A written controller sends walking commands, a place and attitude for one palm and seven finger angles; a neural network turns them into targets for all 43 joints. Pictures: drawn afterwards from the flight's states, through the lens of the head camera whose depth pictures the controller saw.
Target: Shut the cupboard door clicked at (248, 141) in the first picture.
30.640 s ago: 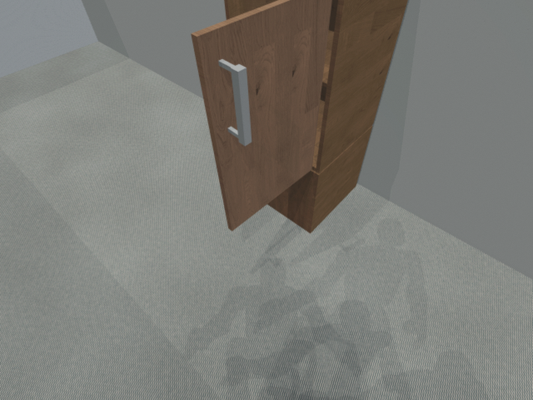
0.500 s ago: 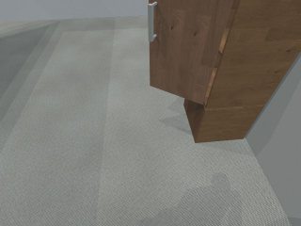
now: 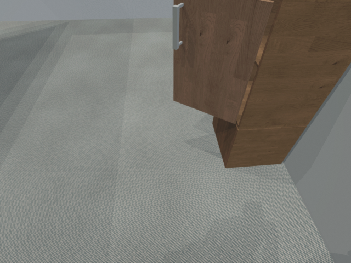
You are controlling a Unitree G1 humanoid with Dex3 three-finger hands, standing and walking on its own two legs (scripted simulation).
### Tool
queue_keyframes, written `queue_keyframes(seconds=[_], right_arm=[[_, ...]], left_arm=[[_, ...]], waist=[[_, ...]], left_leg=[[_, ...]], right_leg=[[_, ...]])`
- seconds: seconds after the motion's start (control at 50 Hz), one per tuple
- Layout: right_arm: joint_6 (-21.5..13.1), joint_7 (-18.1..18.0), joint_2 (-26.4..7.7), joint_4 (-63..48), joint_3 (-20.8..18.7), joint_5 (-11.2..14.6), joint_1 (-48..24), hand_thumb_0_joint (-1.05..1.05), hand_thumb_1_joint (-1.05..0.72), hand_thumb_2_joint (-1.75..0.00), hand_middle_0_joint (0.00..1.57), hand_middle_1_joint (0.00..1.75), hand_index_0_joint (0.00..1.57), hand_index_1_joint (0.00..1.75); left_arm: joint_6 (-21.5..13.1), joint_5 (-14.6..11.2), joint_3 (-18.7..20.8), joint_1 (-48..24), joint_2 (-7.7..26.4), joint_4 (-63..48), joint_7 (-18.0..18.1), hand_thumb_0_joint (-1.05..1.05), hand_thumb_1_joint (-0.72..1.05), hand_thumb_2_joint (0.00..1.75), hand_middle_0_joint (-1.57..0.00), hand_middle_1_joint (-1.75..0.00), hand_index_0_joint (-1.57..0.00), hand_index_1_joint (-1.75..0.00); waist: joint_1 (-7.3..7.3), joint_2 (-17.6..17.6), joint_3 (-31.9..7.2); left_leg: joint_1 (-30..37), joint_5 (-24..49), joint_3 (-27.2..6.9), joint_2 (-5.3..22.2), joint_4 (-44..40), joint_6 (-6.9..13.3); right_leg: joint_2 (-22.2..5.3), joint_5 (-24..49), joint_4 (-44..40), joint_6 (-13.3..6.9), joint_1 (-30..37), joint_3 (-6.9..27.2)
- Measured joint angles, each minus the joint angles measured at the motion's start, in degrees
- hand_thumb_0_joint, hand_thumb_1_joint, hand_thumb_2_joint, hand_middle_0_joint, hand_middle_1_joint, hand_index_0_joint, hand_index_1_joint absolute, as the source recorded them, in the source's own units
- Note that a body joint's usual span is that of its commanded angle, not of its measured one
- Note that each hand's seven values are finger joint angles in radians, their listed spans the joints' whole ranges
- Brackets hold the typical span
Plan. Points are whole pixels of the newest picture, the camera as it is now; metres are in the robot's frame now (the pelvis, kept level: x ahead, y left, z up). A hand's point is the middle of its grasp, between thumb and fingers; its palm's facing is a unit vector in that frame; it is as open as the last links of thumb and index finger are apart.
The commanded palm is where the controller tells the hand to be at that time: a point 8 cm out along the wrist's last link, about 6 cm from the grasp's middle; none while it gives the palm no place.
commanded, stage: look to check the result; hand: left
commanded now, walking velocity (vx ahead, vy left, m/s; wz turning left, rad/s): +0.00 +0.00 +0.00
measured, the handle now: (178, 27) +1.00 +0.04 +0.10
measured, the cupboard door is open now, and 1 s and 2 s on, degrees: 55 55 55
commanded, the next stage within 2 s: walk to a spot facing it in 0.38 s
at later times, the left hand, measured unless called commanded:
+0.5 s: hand out of the picture +0.06 +0.23 -0.16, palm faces +0.00 -0.95 -0.31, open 7.4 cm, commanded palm none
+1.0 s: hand out of the picture +0.01 +0.23 -0.19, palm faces +0.25 -0.94 -0.22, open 7.4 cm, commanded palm none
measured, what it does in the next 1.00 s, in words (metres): lifts its right foot, turning left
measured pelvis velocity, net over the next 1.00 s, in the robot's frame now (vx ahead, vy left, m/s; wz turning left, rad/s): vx -0.01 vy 0.02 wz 0.26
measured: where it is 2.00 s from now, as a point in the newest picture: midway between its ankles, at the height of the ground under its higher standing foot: outside the picture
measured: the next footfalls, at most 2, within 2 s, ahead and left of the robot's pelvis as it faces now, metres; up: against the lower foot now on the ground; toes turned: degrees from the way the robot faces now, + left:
right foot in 1.24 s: +0.09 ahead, -0.11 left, +0.00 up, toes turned +23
left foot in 1.66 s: +0.09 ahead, +0.25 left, +0.00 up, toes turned +50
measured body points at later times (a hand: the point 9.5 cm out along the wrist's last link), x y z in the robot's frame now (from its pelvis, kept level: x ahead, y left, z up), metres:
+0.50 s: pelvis +0.01 -0.01 +0.00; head +0.01 -0.01 +0.45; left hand +0.07 +0.28 -0.13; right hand +0.07 -0.29 -0.14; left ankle +0.02 +0.11 -0.75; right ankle +0.00 -0.12 -0.75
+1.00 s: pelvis -0.01 +0.02 -0.01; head +0.04 +0.05 +0.43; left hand +0.00 +0.28 -0.17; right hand +0.07 -0.21 -0.16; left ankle +0.02 +0.11 -0.75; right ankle -0.01 -0.13 -0.68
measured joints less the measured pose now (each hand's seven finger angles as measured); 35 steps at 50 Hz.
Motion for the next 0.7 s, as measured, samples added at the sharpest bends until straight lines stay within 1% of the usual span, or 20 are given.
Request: queue_keyframes(seconds=[0.2,0.54,0.62,0.7], right_arm=[[0.1,0.1,-2.0,0.4,-0.2,0.1,-1.2,0.0,-0.91,-0.9,0.2,0.3,0.2,0.3],[-0.4,0.6,-6.1,-0.5,-0.2,0.0,-5.6,0.0,-0.91,-0.9,0.2,0.3,0.2,0.3],[0.2,0.5,-6.1,-1.6,-0.2,-0.1,-5.6,0.0,-0.91,-0.9,0.2,0.3,0.2,0.3],[1.4,0.8,-4.9,-3.0,-0.6,-0.2,-4.5,0.0,-0.91,-0.9,0.2,0.3,0.2,0.3]], left_arm=[[-0.2,-0.1,0.3,-0.3,2.6,0.8,-0.2,0.01,0.91,0.9,-0.21,-0.3,-0.2,-0.3],[-0.7,0.0,0.2,-5.5,5.9,-0.3,-0.8,0.01,0.91,0.9,-0.21,-0.3,-0.2,-0.3],[0.0,-0.1,0.4,-6.5,5.9,-1.5,-0.2,0.01,0.91,0.9,-0.21,-0.3,-0.2,-0.3],[0.7,0.1,0.8,-6.7,4.4,-3.9,0.2,0.0,0.91,0.9,-0.21,-0.3,-0.2,-0.3]], waist=[[0.25,0.4,0.5],[0.09,0.4,-0.4],[-0.44,0.3,-0.5],[-0.73,0.6,0.2]], left_leg=[[0.8,0.1,-0.3,0.3,-0.6,-0.3],[2.4,0.9,-0.6,0.3,-3.0,-0.6],[1.0,0.5,-1.6,-0.1,-1.6,-0.7],[-2.6,-1.5,-3.6,-0.6,3.9,-0.8]], right_leg=[[0.3,0.2,-1.1,-0.3,1.1,-0.3],[0.5,0.9,-3.3,-0.4,2.7,-0.6],[0.0,-0.2,-1.4,-0.3,1.6,-1.7],[-0.7,-2.5,2.6,-0.4,-0.3,-3.7]])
